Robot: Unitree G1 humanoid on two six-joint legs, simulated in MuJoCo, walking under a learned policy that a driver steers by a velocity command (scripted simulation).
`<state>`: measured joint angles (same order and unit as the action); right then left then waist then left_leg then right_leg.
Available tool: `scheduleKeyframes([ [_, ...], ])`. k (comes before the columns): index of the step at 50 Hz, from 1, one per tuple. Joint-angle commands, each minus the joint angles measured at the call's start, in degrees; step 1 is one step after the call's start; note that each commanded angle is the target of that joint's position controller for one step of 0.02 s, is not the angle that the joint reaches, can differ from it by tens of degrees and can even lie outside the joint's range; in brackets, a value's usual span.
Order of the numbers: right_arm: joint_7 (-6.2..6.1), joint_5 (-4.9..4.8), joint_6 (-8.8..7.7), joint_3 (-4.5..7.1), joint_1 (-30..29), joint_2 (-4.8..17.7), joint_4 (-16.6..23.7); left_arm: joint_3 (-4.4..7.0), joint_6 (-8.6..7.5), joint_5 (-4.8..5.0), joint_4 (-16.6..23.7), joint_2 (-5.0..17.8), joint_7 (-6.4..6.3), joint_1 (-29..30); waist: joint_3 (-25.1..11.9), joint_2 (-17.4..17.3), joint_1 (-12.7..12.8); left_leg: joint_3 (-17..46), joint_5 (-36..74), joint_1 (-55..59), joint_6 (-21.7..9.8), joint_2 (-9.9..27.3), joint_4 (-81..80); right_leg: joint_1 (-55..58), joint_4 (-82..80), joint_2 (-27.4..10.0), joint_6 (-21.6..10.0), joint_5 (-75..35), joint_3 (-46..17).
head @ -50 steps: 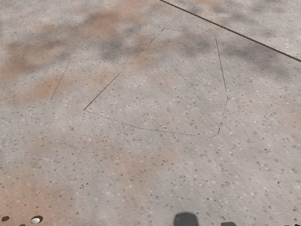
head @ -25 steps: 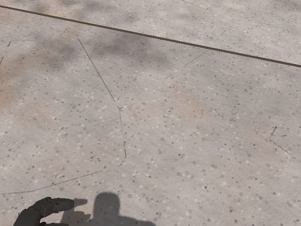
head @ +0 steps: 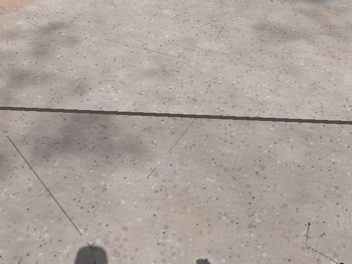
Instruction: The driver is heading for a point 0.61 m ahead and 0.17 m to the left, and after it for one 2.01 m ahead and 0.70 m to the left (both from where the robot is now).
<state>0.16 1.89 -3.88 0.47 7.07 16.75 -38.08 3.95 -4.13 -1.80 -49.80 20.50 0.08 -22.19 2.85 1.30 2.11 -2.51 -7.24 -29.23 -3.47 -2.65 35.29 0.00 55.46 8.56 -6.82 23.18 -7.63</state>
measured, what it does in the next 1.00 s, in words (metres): walks ahead, turning left: right foot, then left foot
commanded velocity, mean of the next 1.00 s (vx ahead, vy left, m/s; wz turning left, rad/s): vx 0.43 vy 0.00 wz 0.60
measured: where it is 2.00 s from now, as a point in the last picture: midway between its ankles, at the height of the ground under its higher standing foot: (155, 167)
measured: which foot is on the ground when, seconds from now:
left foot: down 0.00-0.36, up 0.38-0.74, down 0.76-1.00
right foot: up 0.00-0.34, down 0.36-0.76, up 0.78-1.00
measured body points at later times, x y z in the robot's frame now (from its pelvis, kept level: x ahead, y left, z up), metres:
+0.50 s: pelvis +0.42 +0.03 +0.02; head +0.47 +0.05 +0.47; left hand +0.54 +0.32 -0.06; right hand +0.58 -0.23 -0.10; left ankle +0.29 +0.10 -0.59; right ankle +0.53 -0.07 -0.71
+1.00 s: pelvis +0.58 +0.11 +0.02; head +0.61 +0.14 +0.47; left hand +0.51 +0.41 -0.10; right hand +0.88 +0.04 -0.07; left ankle +0.58 +0.22 -0.71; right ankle +0.68 +0.00 -0.67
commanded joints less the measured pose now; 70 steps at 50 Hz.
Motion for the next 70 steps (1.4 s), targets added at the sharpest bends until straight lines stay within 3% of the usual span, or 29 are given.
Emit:
scheduleKeyframes([
  [1,1.05,-0.62,0.47,4.97,15.06,9.92,-2.80,-1.37,-2.45,-0.28,8.05,2.76,0.40,4.61,-9.26,-7.14,-5.61,46.29,-25.75,40.92,-14.74,18.25,-20.44,-41.69,27.14,-5.83,1.52,-7.00,-0.30],
  [3,1.24,-0.73,0.26,4.16,17.05,6.36,-5.49,-2.00,-2.47,-1.91,10.84,2.79,0.75,12.20,-3.62,0.81,-4.85,36.30,-15.36,29.66,-12.79,13.56,-20.95,-39.10,19.21,-8.70,2.57,-7.87,1.01],
  [6,0.63,-1.43,-0.73,3.87,19.92,6.39,-8.90,-3.58,-0.95,-3.36,13.71,0.09,1.50,13.81,0.36,-2.83,-1.56,31.10,-10.07,21.62,-13.15,9.47,-23.85,-38.83,9.37,-11.30,5.63,-4.23,2.36],
  [10,0.53,-1.55,-1.12,4.95,18.46,8.18,-8.12,-5.61,-1.06,-1.40,19.29,-1.27,2.81,26.36,4.56,-4.12,-3.42,24.90,-3.18,8.23,-11.58,5.76,-30.22,-30.16,-12.75,-11.25,8.77,-17.40,7.16],
  [14,0.87,-2.73,-0.23,5.92,23.76,9.53,-10.44,-5.44,-1.71,-0.64,19.70,-1.29,1.66,27.32,0.42,-3.71,-6.17,21.39,31.67,14.25,-5.13,3.71,-19.97,-18.70,-23.15,-5.59,7.73,-28.96,9.23],
  [16,0.11,-2.88,0.20,6.19,24.50,10.01,-10.90,-4.37,-2.15,-0.89,18.37,0.95,0.22,21.56,-4.65,-5.10,-3.72,21.93,40.76,17.84,-1.22,1.53,-7.67,-9.54,-28.38,-3.38,6.62,-28.62,8.20],
  [17,-0.70,-6.33,0.16,5.21,20.21,6.26,-8.24,-1.78,-3.82,2.38,19.05,3.67,-0.99,16.24,-10.09,-5.11,2.38,26.09,30.78,11.72,1.53,0.41,2.99,4.25,-32.53,-8.29,5.24,-34.87,0.03],
  [18,-0.90,-4.56,0.06,4.51,15.99,5.30,-5.78,-0.79,-3.45,2.29,15.69,7.03,-1.87,3.79,-20.18,-3.45,8.14,21.75,12.18,7.10,3.54,-1.67,17.27,18.16,-26.16,-17.04,3.20,-40.10,-3.00],
  [19,-1.27,-2.23,0.31,2.99,23.30,-1.22,-4.95,-0.95,-2.72,0.29,14.81,8.41,-2.02,-0.42,-27.86,9.91,3.59,16.93,-34.62,-4.59,4.94,-6.71,35.17,30.41,-18.29,-33.62,-1.69,-69.04,-16.44],
  [20,-1.35,-4.46,0.60,2.92,29.64,3.37,-2.96,-0.08,-1.62,0.67,14.84,8.58,-1.27,0.69,-35.19,18.17,1.15,15.12,-32.22,-9.57,6.49,-2.71,47.85,31.54,-22.82,-41.69,-9.45,-60.88,-30.97],
  [23,-2.93,-4.25,3.72,5.11,18.00,7.45,-1.44,-1.64,0.28,1.28,16.77,-1.43,-1.68,13.75,-12.99,3.08,-0.95,6.95,-21.23,-14.18,9.18,4.99,47.71,7.19,-31.03,-29.08,-5.90,-48.26,-10.29],
  [26,-2.41,-4.07,5.61,4.47,15.10,1.82,2.58,-0.64,-0.21,1.40,14.62,-1.08,-1.40,19.90,-3.66,5.87,-5.16,5.75,-18.73,-8.51,8.74,9.27,36.12,-10.27,-38.96,-26.78,-4.72,-43.27,1.13],
  [31,0.53,-3.05,5.52,4.38,10.83,2.34,3.89,1.50,-0.18,2.77,11.97,3.31,-1.94,23.66,-7.17,4.31,-4.99,2.14,3.55,3.42,5.18,8.21,11.56,-11.28,-38.18,-23.97,-2.49,-42.11,14.60],
  [37,1.72,-2.75,6.46,8.01,11.95,10.26,5.25,2.98,0.77,5.25,10.00,6.11,-0.74,21.27,-7.65,-0.13,-8.20,-3.65,3.38,17.50,-2.55,1.23,-2.38,-10.14,-17.83,-22.86,3.31,-43.15,20.38],
  [38,0.54,-2.34,5.96,9.26,15.70,14.01,4.90,2.45,0.88,3.88,9.47,4.67,-0.22,16.37,-8.73,-9.76,-9.14,3.99,24.95,28.74,-6.09,3.88,-6.91,-19.87,-3.41,-18.55,6.90,-27.09,20.72],
  [39,-0.61,-0.94,5.72,9.18,10.58,19.66,8.46,0.62,1.06,0.84,10.74,0.35,0.49,9.68,-14.21,-25.68,-2.26,28.57,48.93,39.85,-18.38,21.67,-4.98,-36.75,19.09,-9.49,11.30,18.87,18.09],
  [40,0.22,-0.28,4.81,7.57,9.08,15.34,11.36,1.08,1.60,2.30,9.66,5.30,0.71,11.92,-25.58,-15.78,-6.89,36.33,35.24,39.21,-22.12,26.01,-11.28,-36.92,25.21,-8.86,10.69,17.28,5.29],
  [41,0.57,-0.66,4.09,6.32,6.96,12.42,10.86,1.59,2.37,4.16,9.91,7.32,0.58,15.93,-21.04,-8.56,-6.89,29.73,28.05,34.40,-18.68,24.82,-12.31,-37.92,24.56,-11.42,9.51,12.92,4.94],
  [43,0.17,-2.01,3.77,3.93,2.87,6.29,8.65,0.47,3.86,3.07,8.41,3.76,-0.53,15.77,-14.22,-3.62,-4.00,20.24,17.90,24.71,-11.92,19.74,-12.37,-34.75,13.92,-15.29,9.38,8.88,4.53],
  [47,-1.02,0.74,3.04,3.86,-2.05,6.64,6.01,-0.62,5.14,2.84,5.92,1.13,-0.78,11.69,-11.09,-7.31,-1.61,7.62,19.21,12.55,-10.33,15.88,-14.12,-19.70,-1.95,-13.59,11.05,1.77,7.84],
  [49,-1.95,0.16,3.72,4.96,-1.03,9.28,5.05,-0.16,5.30,3.14,6.97,2.98,-0.86,12.45,-11.45,-7.49,-2.85,8.69,17.87,15.26,-11.98,18.83,-14.58,-21.39,-2.55,-13.03,11.12,-0.29,8.83],
  [57,-3.41,-2.21,5.15,5.57,-5.30,6.60,2.37,0.98,6.94,2.79,8.35,0.98,0.54,8.79,-8.19,-7.60,0.14,2.08,6.49,15.98,-6.27,20.35,-10.05,-17.11,-16.60,-12.01,6.65,-5.33,13.50],
  [58,-3.48,-2.96,5.36,5.57,-4.62,5.27,1.58,1.57,6.87,2.31,7.68,1.77,0.56,6.71,-7.23,-4.92,0.63,-0.97,1.04,14.14,-2.92,17.77,-4.59,-14.38,-23.17,-10.74,4.57,-9.97,12.30],
  [59,-3.41,-2.43,5.72,5.51,-1.68,3.42,0.92,3.03,6.53,1.86,8.35,6.76,-0.16,5.55,-4.55,7.05,-0.52,-6.44,-9.87,5.66,2.75,11.57,8.97,-10.80,-32.41,-17.88,0.20,-23.85,-2.06],
  [60,-3.50,-0.96,5.46,4.88,-7.25,2.17,5.18,4.32,5.62,1.10,10.13,13.61,-0.61,5.41,-1.46,19.74,-0.20,-4.24,-30.04,-12.06,7.86,0.12,22.84,-6.35,-36.78,-29.06,-10.73,-38.68,-25.54],
  [61,-3.57,-0.54,4.93,5.00,-11.89,2.83,6.08,4.13,4.22,-0.77,10.49,12.22,-0.25,3.79,-5.48,12.94,2.97,5.49,-32.50,-14.65,7.00,-0.43,31.78,-5.63,-38.87,-30.39,-14.24,-34.63,-27.66],
  [63,-3.58,-1.56,4.57,5.94,-9.04,4.52,3.98,3.88,2.88,1.42,11.85,9.56,-0.65,9.90,-5.04,5.08,-1.37,8.77,-21.40,-15.56,5.48,1.87,32.62,-4.48,-36.47,-24.23,-7.86,-30.31,-18.38],
  [65,-3.81,-0.91,4.42,6.44,-8.31,5.30,3.20,2.90,3.66,3.49,13.18,6.23,-1.80,12.52,-6.99,4.36,-2.50,9.03,-15.57,-12.64,6.18,2.02,31.11,-5.28,-34.91,-21.53,-5.15,-33.18,-14.62],
  [70,-2.88,-1.83,3.28,5.54,-8.76,2.55,3.09,3.49,5.18,3.33,14.71,6.73,-3.32,9.01,-9.58,3.97,-1.48,9.83,-10.33,-11.31,8.14,-1.11,21.11,-0.91,-33.03,-18.06,-4.47,-35.22,-15.19],
])
Keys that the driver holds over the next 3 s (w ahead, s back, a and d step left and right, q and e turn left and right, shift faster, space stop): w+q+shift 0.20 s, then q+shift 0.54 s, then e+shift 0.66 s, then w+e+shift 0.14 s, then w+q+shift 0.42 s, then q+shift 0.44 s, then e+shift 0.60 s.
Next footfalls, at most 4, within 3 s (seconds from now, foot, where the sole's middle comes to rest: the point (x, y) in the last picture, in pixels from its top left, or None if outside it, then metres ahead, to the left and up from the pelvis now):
0.36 right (205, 232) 0.57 -0.06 -0.75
0.76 left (126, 221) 0.61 0.25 -0.75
1.16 right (184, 202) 0.69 0.02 -0.75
1.70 left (130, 192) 0.73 0.25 -0.75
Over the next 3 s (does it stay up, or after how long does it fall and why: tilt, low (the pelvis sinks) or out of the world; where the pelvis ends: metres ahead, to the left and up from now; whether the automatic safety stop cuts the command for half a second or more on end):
stays up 1.20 0.26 0.02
